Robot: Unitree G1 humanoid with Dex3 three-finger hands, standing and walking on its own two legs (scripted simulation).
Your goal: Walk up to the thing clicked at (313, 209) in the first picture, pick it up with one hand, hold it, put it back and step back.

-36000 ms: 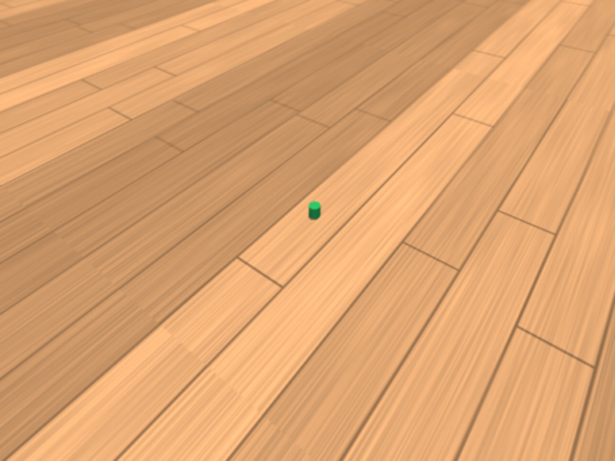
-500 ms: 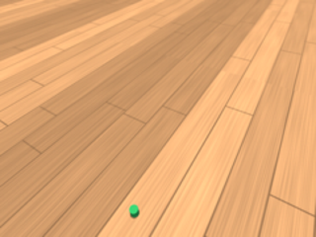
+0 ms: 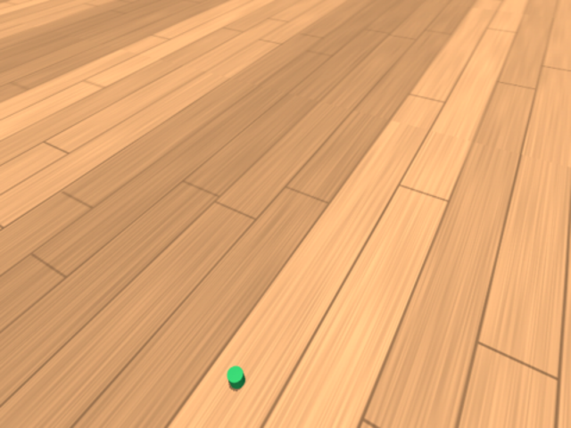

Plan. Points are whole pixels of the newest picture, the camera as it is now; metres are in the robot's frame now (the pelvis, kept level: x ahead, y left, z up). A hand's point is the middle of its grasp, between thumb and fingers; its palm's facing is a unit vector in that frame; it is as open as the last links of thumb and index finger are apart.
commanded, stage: stand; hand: left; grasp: from above
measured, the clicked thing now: (236, 377) +0.45 +0.24 -0.75
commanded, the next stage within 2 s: step back in 1.24 s
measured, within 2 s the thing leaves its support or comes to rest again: neither
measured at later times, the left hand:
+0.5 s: hand out of the picture +0.08 +0.24 -0.16, palm faces -0.01 -0.94 -0.33, open 7.4 cm
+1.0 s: hand out of the picture +0.09 +0.24 -0.16, palm faces -0.02 -0.94 -0.34, open 7.4 cm
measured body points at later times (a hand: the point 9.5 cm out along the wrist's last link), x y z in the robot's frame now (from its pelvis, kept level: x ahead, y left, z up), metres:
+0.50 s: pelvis +0.01 +0.00 +0.00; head +0.01 -0.01 +0.45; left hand +0.08 +0.29 -0.14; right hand +0.07 -0.29 -0.14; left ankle +0.01 +0.14 -0.75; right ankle +0.02 -0.13 -0.75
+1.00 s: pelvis +0.02 +0.00 +0.00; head +0.02 -0.01 +0.45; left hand +0.09 +0.29 -0.13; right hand +0.08 -0.30 -0.14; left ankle +0.01 +0.14 -0.75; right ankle +0.02 -0.13 -0.75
